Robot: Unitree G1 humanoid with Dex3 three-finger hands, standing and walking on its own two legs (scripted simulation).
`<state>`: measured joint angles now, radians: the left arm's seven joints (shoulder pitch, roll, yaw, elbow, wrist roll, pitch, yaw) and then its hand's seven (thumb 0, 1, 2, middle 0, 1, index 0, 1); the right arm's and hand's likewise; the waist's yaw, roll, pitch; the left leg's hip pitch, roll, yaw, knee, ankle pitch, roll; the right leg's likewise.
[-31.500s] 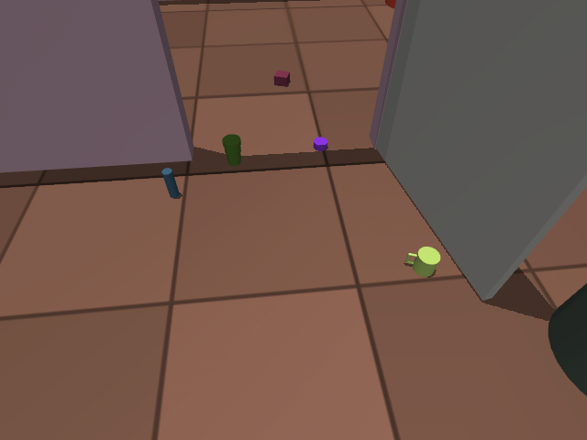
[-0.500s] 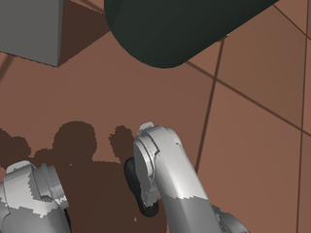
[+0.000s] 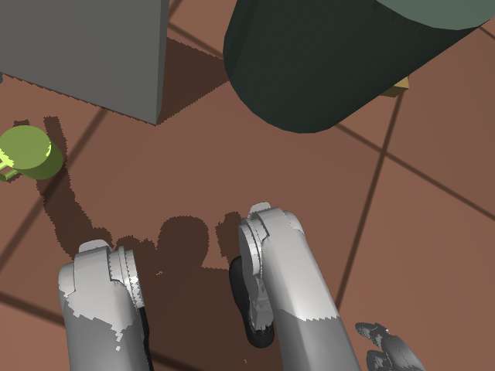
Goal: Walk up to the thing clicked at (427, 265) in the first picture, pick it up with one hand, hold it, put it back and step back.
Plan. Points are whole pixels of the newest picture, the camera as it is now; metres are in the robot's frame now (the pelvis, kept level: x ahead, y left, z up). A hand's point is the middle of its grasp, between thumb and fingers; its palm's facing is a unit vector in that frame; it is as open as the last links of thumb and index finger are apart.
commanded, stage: withdraw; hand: left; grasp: from above
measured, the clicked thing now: (24, 159) +0.51 +0.30 -0.32
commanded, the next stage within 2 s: home in 0.20 s
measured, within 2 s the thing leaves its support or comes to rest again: neither
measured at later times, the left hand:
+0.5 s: hand out of the picture +0.52 +0.31 -0.15, palm faces -0.41 -0.07 -0.91, open 13.2 cm
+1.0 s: hand out of the picture +0.33 +0.27 +0.05, palm faces -0.21 -0.72 -0.67, open 7.5 cm
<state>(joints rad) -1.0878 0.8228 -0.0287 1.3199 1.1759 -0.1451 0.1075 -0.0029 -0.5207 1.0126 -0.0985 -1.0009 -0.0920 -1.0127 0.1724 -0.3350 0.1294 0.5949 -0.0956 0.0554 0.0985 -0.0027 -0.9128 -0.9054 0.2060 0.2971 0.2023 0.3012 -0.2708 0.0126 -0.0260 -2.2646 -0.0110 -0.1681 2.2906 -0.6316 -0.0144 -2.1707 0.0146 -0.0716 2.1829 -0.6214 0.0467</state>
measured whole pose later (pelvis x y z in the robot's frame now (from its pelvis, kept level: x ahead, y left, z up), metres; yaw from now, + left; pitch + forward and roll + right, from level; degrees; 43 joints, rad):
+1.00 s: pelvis +0.02 +0.00 +0.16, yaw +5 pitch +31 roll -6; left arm -0.25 0.44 0.02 0.44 0.44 0.17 0.03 0.00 0.85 0.89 -0.21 -0.32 -0.21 -0.31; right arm 0.08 -0.26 -0.01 0.57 0.03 0.01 0.01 0.00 -0.91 -0.90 0.21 0.30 0.20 0.30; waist -0.07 0.04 -0.20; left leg -1.71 0.01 -0.10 1.80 -0.63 -0.01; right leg -1.65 -0.01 -0.04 1.73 -0.62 0.04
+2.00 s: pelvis +0.09 +0.00 +0.35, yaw +9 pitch +10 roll -3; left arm 0.50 0.22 0.03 -0.12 -0.04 0.46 0.02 0.01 0.91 0.89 -0.20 -0.30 -0.20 -0.30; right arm 0.26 -0.21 0.03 0.52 0.01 -0.24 -0.17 0.01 -0.90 -0.90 0.21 0.30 0.21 0.30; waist -0.03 0.05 -0.15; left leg -0.69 0.03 -0.07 1.00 -0.48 -0.02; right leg -0.63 -0.01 -0.05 0.93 -0.47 0.02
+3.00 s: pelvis +0.10 +0.00 +0.35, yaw +9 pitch +10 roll -3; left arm 0.50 0.22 0.03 -0.13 -0.05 0.46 0.02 0.01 0.91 0.89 -0.20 -0.30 -0.20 -0.30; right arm 0.28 -0.21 0.03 0.54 0.01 -0.24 -0.18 0.01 -0.90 -0.90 0.21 0.30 0.20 0.30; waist -0.04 0.05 -0.15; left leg -0.70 0.03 -0.07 1.01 -0.49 -0.02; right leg -0.65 -0.01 -0.04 0.95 -0.48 0.02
